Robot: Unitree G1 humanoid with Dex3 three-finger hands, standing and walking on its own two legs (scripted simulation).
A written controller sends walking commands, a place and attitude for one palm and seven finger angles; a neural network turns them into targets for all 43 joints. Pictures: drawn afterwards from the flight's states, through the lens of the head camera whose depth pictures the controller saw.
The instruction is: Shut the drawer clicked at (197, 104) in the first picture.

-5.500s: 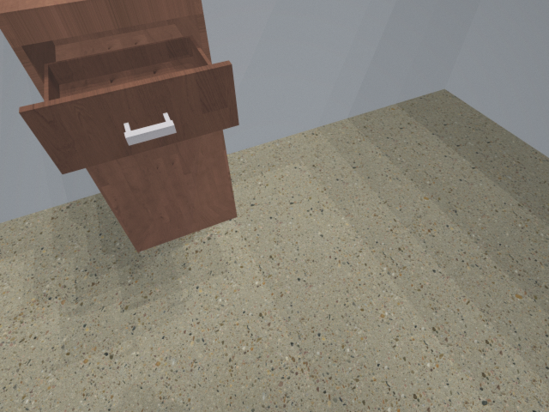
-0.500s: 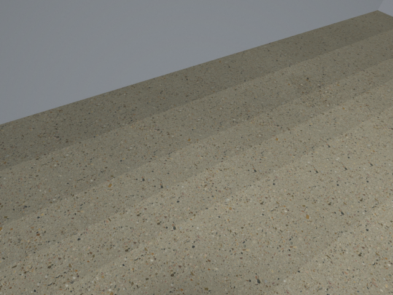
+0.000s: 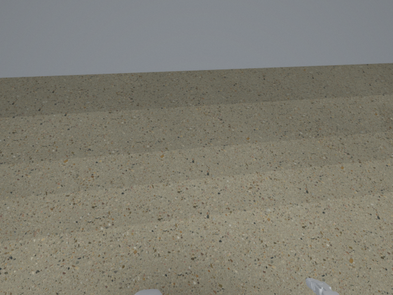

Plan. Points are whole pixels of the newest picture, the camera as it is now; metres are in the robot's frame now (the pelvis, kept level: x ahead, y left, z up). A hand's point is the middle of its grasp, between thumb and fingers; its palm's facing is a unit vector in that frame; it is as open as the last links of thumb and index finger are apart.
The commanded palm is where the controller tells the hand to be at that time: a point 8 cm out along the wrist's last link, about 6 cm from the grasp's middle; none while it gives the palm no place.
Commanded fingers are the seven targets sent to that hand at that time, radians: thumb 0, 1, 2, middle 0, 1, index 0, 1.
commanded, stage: turn to face it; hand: left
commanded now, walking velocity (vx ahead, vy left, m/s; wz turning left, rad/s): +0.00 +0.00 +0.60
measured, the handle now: out of the picture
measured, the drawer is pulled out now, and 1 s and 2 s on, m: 0.30 0.30 0.30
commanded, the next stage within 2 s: none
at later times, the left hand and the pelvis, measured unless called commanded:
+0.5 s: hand out of the picture +0.06 +0.18 -0.12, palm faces +0.29 -0.91 -0.29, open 7.4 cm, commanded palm none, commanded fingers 0.00 0.90 0.90 -0.20 -0.30 -0.20 -0.30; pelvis +0.01 -0.04 +0.02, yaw +18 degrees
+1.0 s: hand out of the picture -0.05 +0.23 -0.15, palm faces +0.59 -0.77 -0.26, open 7.4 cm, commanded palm none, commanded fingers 0.00 0.90 0.90 -0.20 -0.30 -0.20 -0.30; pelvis +0.01 +0.00 +0.02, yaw +35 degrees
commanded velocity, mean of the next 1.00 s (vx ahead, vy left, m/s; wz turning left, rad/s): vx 0.00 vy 0.00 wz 0.60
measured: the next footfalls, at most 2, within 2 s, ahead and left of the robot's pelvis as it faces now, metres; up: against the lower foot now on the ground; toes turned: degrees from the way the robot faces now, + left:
right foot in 0.36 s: +0.07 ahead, -0.14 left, +0.00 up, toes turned +10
left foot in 0.76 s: -0.01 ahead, +0.11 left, +0.00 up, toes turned +34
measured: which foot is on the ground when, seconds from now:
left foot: down 0.00-0.36, up 0.38-0.74, down 0.76-1.00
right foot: up 0.00-0.34, down 0.36-0.76, up 0.78-1.00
